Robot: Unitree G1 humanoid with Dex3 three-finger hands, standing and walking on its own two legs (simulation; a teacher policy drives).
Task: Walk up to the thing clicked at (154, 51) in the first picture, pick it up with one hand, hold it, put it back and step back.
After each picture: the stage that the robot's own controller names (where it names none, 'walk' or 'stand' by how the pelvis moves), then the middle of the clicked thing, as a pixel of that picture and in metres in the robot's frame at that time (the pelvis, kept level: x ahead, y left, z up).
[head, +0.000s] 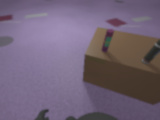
stand; (153, 52) +0.69 -0.56 -0.02
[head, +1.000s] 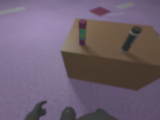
walk; (129, 41) +0.71 -0.30 +0.02
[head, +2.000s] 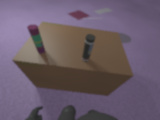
walk; (87, 49) +0.57 +0.07 +0.02
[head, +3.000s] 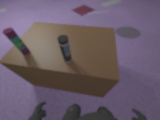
walk; (65, 51) +0.50 +0.23 +0.02
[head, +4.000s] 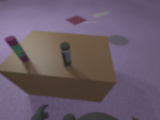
stand; (66, 57) +0.50 +0.21 +0.00
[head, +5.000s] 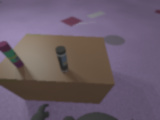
stand; (62, 60) +0.47 +0.23 +0.00
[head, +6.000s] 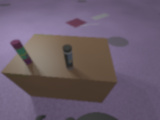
stand; (68, 58) +0.52 +0.21 -0.02
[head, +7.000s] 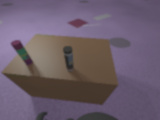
stand; (69, 59) +0.50 +0.20 -0.02
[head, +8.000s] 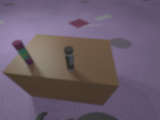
stand; (69, 60) +0.50 +0.19 -0.02
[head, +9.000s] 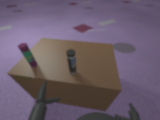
rise first; (72, 63) +0.49 +0.19 -0.01
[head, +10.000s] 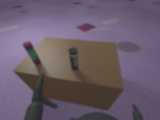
go down; (74, 61) +0.51 +0.18 -0.01
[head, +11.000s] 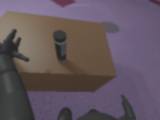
go down; (61, 49) +0.49 +0.18 +0.04
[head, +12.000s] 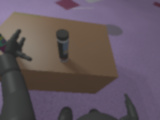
approach; (63, 48) +0.50 +0.17 +0.05
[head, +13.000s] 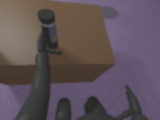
close; (50, 35) +0.53 +0.19 +0.09
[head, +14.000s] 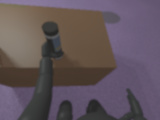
lift; (54, 44) +0.49 +0.18 +0.08
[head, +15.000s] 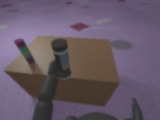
lift; (62, 62) +0.32 +0.16 +0.18
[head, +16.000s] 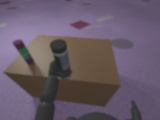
hold; (63, 62) +0.32 +0.17 +0.18
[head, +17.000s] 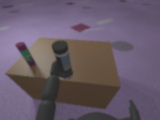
hold; (64, 63) +0.32 +0.16 +0.18
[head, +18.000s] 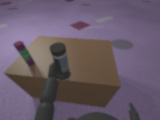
hold; (62, 64) +0.32 +0.18 +0.16
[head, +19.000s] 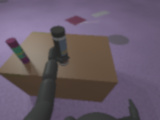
crouch; (61, 48) +0.42 +0.19 +0.17
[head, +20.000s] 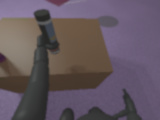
lower; (49, 35) +0.53 +0.20 +0.14
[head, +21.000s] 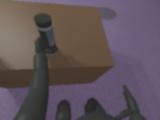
lower; (48, 39) +0.52 +0.19 +0.08
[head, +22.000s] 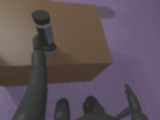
lower; (46, 36) +0.53 +0.19 +0.09
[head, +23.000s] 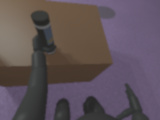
lower; (46, 37) +0.52 +0.19 +0.09
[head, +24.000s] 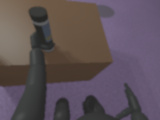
rest; (44, 34) +0.53 +0.20 +0.09
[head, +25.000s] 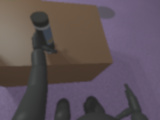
withdraw; (46, 37) +0.53 +0.20 +0.09
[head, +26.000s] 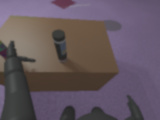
sink last; (61, 48) +0.50 +0.18 +0.05
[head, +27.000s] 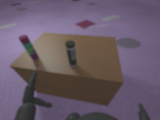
stand; (71, 55) +0.53 +0.20 +0.03
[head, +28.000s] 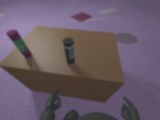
stand; (69, 53) +0.50 +0.19 +0.04
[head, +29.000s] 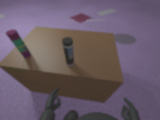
stand; (69, 53) +0.50 +0.19 +0.05
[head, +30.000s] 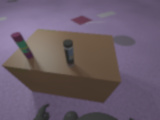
stand; (69, 54) +0.52 +0.19 +0.03
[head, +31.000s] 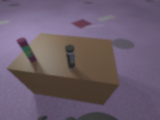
stand; (70, 58) +0.52 +0.19 -0.02
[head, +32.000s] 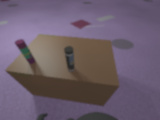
stand; (70, 60) +0.51 +0.19 -0.02
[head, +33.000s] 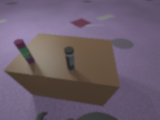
stand; (70, 60) +0.50 +0.19 -0.02
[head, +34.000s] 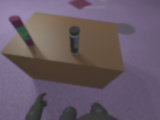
walk; (74, 43) +0.57 +0.15 +0.01
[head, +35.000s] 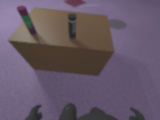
walk; (72, 28) +0.76 +0.24 +0.00
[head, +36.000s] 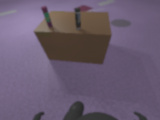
stand; (77, 19) +1.10 +0.28 +0.00
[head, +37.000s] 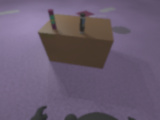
stand; (82, 24) +1.11 +0.18 -0.01
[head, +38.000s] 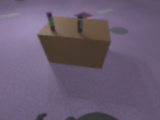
stand; (80, 25) +1.13 +0.18 -0.02
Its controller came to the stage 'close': yes
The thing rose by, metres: 0.21
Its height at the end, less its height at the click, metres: +0.00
